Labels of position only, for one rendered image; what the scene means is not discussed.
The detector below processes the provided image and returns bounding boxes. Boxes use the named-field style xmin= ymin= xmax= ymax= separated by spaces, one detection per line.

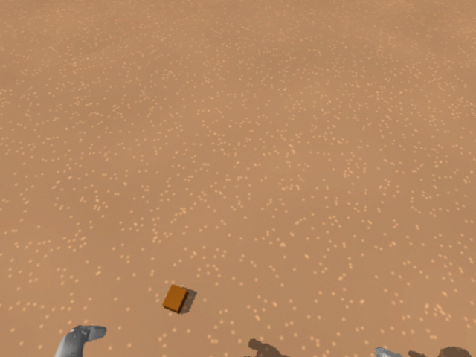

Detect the left robot hand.
xmin=54 ymin=325 xmax=106 ymax=357

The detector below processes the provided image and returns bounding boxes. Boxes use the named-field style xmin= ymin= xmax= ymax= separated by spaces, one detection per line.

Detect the small box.
xmin=162 ymin=284 xmax=189 ymax=314

